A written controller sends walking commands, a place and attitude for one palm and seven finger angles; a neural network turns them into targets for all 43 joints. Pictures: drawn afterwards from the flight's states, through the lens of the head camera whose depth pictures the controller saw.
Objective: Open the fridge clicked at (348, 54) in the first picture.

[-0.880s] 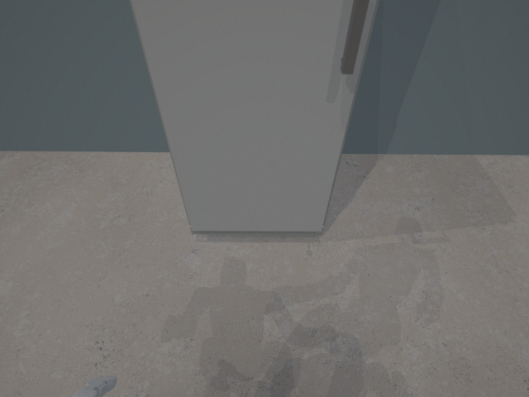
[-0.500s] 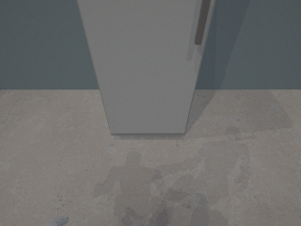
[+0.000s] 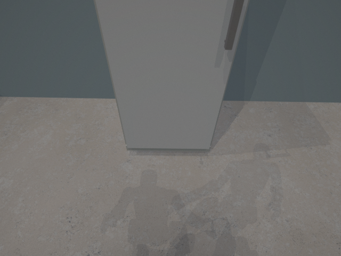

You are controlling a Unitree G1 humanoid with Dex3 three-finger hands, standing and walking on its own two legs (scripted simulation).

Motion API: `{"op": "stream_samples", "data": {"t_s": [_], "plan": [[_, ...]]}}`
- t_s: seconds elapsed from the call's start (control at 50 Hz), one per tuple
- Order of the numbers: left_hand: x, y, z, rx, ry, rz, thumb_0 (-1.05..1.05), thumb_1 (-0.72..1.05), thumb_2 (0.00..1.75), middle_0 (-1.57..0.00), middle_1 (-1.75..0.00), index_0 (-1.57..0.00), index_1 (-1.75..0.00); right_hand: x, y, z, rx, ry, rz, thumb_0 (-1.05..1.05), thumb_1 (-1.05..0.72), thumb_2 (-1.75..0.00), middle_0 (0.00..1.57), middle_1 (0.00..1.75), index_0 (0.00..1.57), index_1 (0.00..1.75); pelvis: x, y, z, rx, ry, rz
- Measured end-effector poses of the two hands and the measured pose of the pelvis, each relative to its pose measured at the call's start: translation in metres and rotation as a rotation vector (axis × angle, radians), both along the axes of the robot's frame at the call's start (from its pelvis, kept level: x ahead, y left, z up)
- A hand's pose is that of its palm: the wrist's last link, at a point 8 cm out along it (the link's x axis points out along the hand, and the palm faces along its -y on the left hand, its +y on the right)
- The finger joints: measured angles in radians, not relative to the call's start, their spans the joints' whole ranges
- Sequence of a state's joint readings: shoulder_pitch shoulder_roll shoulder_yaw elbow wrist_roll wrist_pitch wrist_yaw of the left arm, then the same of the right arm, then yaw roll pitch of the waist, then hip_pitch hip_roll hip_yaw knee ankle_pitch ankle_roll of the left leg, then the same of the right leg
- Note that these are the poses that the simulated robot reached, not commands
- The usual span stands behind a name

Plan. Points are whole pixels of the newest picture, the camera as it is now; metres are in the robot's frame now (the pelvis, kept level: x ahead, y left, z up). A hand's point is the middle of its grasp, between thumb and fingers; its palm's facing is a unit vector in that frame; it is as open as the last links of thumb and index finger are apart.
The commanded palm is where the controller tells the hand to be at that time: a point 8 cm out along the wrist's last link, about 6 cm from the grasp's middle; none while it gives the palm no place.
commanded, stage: look at it before walking up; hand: right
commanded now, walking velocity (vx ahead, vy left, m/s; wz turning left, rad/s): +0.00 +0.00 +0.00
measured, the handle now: (235, 9) +0.90 -0.19 +0.22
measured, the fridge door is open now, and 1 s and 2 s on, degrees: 0 0 0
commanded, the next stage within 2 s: take the last steps up to it in 0.56 s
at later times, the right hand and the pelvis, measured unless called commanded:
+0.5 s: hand out of the picture +0.08 -0.24 -0.16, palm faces -0.03 +0.94 -0.33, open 7.4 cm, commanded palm none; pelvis +0.01 +0.00 +0.00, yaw +0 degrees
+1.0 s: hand out of the picture +0.04 -0.22 -0.19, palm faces +0.04 +0.98 -0.18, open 7.4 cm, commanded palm none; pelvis +0.06 -0.03 -0.01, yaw +0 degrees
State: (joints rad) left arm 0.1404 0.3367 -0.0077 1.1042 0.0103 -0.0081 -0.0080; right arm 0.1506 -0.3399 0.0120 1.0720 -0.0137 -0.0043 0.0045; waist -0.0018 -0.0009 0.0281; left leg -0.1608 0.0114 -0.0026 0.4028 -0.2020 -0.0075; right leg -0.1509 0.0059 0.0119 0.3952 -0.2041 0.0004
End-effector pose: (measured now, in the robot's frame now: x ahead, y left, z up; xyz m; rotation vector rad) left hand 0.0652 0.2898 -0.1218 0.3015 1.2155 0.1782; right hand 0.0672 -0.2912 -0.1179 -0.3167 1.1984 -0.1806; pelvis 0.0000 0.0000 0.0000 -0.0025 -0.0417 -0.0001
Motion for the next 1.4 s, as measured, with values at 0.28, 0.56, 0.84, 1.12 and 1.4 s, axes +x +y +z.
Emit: {"op": "stream_samples", "data": {"t_s": [0.28,0.56,0.84,1.12,1.4], "plan": [[0.005,0.004,0.002,0.006,0.002,-0.001,0.01,0.91,0.9,-0.2,-0.29,-0.2,-0.3,0.004,0.006,-0.002,0.011,0.006,0.002,0.01,-0.9,-0.9,0.21,0.3,0.2,0.3,0.003,0.003,0.001,0.0,0.009,0.001],[0.021,0.005,0.004,0.009,-0.019,-0.01,0.01,0.91,0.9,-0.2,-0.29,-0.2,-0.3,0.011,0.005,0.0,0.004,0.003,-0.003,0.01,-0.9,-0.9,0.21,0.3,0.2,0.3,0.01,0.004,0.001,0.0,0.008,0.001],[0.018,-0.01,-0.005,-0.017,0.016,-0.009,0.0,0.91,0.9,-0.2,-0.29,-0.2,-0.3,0.004,0.016,-0.011,0.04,0.03,-0.031,0.01,-0.9,-0.9,0.2,0.3,0.2,0.3,0.024,0.002,-0.002,0.012,0.017,0.004],[-0.04,-0.101,-0.013,-0.093,0.218,0.158,0.0,0.91,0.9,-0.2,-0.29,-0.2,-0.3,0.003,0.022,-0.041,0.187,0.244,-0.07,0.01,-0.9,-0.9,0.2,0.3,0.2,0.3,0.094,-0.039,-0.006,0.02,0.027,0.02],[-0.03,-0.135,-0.024,-0.208,0.497,0.308,0.0,0.91,0.9,-0.2,-0.29,-0.2,-0.3,0.243,0.054,-0.041,0.173,-0.046,0.058,0.01,-0.91,-0.9,0.2,0.3,0.2,0.3,0.205,-0.018,-0.025,0.004,0.028,0.036]]}}
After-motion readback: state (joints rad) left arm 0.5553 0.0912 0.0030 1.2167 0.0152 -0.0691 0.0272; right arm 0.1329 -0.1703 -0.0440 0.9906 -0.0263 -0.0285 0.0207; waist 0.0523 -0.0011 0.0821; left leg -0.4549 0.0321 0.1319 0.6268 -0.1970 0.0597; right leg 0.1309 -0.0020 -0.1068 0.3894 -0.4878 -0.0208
